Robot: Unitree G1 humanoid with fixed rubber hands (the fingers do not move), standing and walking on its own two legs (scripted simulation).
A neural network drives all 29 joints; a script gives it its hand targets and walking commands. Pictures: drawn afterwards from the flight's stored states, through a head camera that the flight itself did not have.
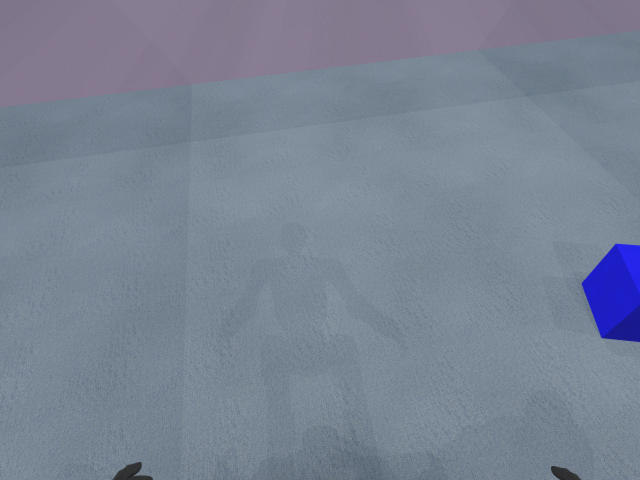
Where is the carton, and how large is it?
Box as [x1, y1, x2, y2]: [581, 244, 639, 341]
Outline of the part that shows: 615,244 581,283 601,337 639,341 639,245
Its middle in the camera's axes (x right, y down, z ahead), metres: +1.07 +0.17 +1.30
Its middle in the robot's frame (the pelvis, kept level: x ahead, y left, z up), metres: +0.77 -1.03 -0.66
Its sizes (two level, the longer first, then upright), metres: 0.227 0.180 0.235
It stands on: the floor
